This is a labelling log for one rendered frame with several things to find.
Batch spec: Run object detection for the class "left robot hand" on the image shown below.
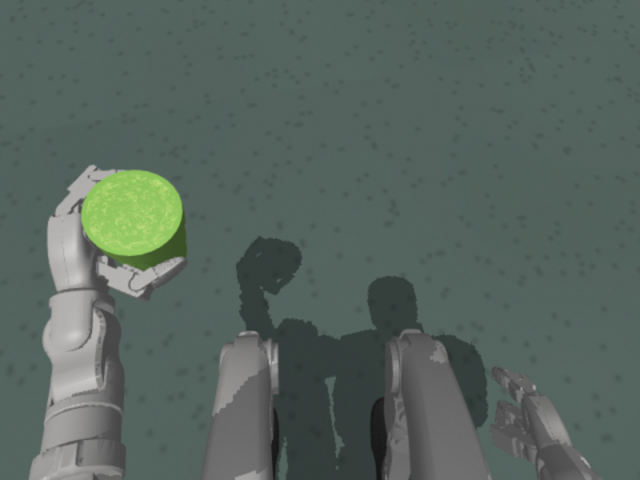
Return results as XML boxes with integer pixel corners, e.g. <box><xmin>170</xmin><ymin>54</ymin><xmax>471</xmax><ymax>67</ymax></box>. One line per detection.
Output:
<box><xmin>47</xmin><ymin>165</ymin><xmax>188</xmax><ymax>302</ymax></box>

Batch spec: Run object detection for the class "right robot arm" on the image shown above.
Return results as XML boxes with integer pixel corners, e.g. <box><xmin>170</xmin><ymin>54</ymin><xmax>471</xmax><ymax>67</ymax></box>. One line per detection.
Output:
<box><xmin>535</xmin><ymin>444</ymin><xmax>602</xmax><ymax>480</ymax></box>

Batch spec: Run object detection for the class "right robot foot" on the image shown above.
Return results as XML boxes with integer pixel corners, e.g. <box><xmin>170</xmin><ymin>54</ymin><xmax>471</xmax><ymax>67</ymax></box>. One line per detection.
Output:
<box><xmin>370</xmin><ymin>397</ymin><xmax>387</xmax><ymax>480</ymax></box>

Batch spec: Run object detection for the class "cup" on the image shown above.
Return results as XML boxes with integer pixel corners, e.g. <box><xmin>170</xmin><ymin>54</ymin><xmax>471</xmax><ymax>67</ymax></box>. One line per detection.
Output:
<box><xmin>81</xmin><ymin>170</ymin><xmax>187</xmax><ymax>271</ymax></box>

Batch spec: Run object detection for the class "right robot hand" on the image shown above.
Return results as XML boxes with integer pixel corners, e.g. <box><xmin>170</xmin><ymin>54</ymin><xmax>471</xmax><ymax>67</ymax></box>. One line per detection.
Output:
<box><xmin>490</xmin><ymin>366</ymin><xmax>573</xmax><ymax>464</ymax></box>

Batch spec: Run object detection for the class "left robot arm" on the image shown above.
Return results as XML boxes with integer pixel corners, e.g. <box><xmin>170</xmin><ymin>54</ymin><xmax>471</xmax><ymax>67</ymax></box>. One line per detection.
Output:
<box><xmin>29</xmin><ymin>288</ymin><xmax>126</xmax><ymax>480</ymax></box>

